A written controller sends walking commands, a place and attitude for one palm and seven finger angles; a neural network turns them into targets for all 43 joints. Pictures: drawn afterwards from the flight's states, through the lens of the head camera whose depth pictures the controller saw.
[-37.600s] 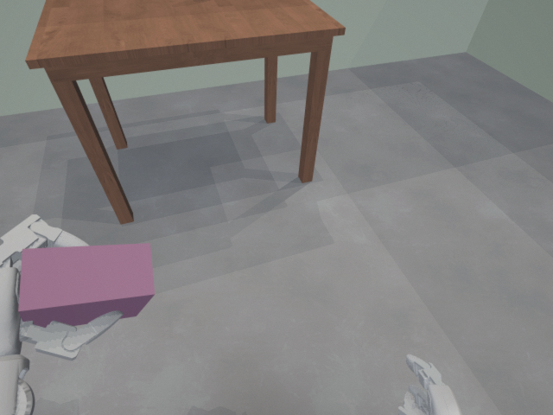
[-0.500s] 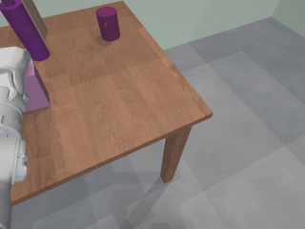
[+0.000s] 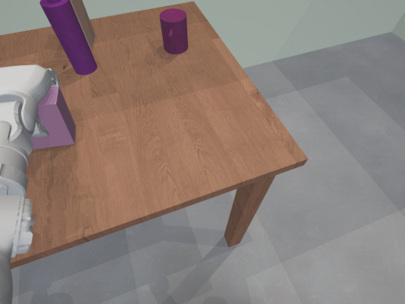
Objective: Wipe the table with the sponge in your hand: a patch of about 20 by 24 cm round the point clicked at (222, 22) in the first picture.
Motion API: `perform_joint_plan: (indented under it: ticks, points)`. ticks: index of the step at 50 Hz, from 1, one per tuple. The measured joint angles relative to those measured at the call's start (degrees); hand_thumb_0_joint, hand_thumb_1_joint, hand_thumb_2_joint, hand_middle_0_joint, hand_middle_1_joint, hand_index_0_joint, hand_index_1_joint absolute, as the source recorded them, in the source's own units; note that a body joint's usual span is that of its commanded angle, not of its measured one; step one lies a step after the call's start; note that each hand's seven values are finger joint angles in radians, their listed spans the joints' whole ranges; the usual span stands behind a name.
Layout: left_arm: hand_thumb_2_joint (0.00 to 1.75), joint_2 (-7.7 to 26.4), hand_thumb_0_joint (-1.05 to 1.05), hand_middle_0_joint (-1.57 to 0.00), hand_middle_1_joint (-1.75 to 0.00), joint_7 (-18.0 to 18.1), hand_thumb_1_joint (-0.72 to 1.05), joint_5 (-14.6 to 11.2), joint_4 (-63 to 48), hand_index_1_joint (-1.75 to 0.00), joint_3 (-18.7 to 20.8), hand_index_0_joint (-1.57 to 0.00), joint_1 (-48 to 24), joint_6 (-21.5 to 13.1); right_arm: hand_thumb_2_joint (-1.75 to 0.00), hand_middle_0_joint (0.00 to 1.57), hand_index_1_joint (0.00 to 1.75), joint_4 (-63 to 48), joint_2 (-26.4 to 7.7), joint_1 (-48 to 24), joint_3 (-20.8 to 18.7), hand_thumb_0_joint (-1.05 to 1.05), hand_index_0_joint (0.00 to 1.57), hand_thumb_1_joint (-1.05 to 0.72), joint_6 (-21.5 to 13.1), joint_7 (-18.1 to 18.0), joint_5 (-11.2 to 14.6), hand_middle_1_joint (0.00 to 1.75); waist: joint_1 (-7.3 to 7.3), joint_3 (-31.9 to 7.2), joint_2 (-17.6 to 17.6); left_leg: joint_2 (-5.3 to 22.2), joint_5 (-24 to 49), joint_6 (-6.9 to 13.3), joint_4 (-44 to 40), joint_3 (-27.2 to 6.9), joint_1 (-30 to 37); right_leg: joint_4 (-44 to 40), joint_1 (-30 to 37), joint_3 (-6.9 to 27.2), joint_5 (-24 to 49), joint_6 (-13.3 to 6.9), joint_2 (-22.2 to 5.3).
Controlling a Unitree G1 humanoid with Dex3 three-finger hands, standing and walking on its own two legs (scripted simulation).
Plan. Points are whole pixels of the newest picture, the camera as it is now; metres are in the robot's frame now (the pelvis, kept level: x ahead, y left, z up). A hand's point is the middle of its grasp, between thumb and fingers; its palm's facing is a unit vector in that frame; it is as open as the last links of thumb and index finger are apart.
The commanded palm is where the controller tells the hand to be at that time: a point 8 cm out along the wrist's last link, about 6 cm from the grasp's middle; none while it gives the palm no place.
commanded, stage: wipe back along the first lane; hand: left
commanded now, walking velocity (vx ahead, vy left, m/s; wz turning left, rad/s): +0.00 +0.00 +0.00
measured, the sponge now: (40, 125) +0.44 +0.35 +0.07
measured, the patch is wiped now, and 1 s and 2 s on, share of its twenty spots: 0.75 0.85 1.00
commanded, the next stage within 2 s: lift the sponge slowly off the table in 1.46 s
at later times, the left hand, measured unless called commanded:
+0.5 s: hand (39, 126) +0.41 +0.32 +0.11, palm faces -0.05 +0.05 -1.00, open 9.9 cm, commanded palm +0.38 +0.31 +0.15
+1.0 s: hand (36, 146) +0.37 +0.31 +0.11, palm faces -0.01 +0.01 -1.00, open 9.9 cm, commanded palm +0.32 +0.30 +0.15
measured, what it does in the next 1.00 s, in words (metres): stands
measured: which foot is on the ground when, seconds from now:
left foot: down 0.00-1.00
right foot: down 0.00-1.00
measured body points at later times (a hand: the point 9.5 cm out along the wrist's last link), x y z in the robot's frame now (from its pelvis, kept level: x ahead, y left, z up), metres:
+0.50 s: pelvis -0.01 +0.00 +0.00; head +0.03 -0.02 +0.45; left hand +0.41 +0.31 +0.17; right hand +0.09 -0.26 -0.13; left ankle -0.07 +0.06 -0.74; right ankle +0.00 -0.13 -0.74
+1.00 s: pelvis -0.01 -0.01 +0.00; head +0.02 -0.03 +0.45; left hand +0.36 +0.30 +0.16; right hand +0.14 -0.25 -0.12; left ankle -0.07 +0.06 -0.74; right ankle +0.00 -0.13 -0.74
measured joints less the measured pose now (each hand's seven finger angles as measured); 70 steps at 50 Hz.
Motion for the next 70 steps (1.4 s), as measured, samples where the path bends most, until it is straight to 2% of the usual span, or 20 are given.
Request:
perform_joint_plan:
  ticks: [9,30,40,56,70]
  points:
    - [1.07,-2.2,0.0,-0.73,-1.38,0.72,-0.48,-2.47,-3.86,-1.4,0.19,-0.73,4.93,1.51,-0.9,0.2,0.3,0.83,0.42,0.48,0.28,0.01,0.2,-0.9,0.87,0.32,0.49,0.3,0.97,-0.41,0.74,-0.05,0.04,0.35,-0.97,0.49,2.35,-0.22,1.85,0.55,-0.06,0.18,0.0]
    - [1.07,-7.35,-0.01,-0.7,-1.4,1.44,-0.47,-4.14,-14.67,-1.42,-2.54,-0.71,12.93,7.52,-0.9,0.2,0.3,-0.86,-0.19,-5.25,1.01,0.01,0.2,-0.9,0.32,0.4,1.16,0.3,3.81,0.06,0.52,-0.31,1.23,0.09,-2.72,0.4,6.24,-0.33,5.04,0.51,0.26,-0.19,-0.28]
    - [1.06,-8.54,-0.01,-0.7,-1.4,0.59,-0.46,-5.56,-22.79,-1.42,-1.93,-0.7,19.42,10.02,-0.9,0.2,0.3,-1.73,-0.18,-6.42,1.53,0.01,0.2,-0.9,0.08,0.5,1.24,0.3,4.79,0.04,0.84,-0.07,1.15,-0.09,-3.15,0.46,7.99,-0.4,6.57,0.58,0.06,-0.41,-0.03]
    - [1.06,-9.36,-0.01,-0.7,-1.4,-1.21,-0.46,-6.7,-35.27,-1.42,-1.13,-0.7,28.54,12.67,-0.9,0.2,0.3,-2.79,-0.05,-8.07,2.16,0.01,0.2,-0.9,-1.2,0.52,1.0,0.3,5.65,0.66,1.23,-0.08,0.84,0.01,-3.43,0.66,10.23,-0.32,8.58,0.8,-0.38,-0.3,-0.01]
    - [1.06,-12.66,0.0,-0.7,-1.4,-1.05,-0.46,-6.53,-47.17,-1.42,-4.9,-0.7,35.59,18.83,-0.9,0.2,0.3,-3.23,0.34,-10.45,2.47,0.01,0.2,-0.9,-1.94,1.4,1.06,0.3,7.38,0.83,2.27,-0.8,1.14,0.3,-3.92,0.13,12.03,-0.38,10.41,0.36,-0.62,0.12,-0.8]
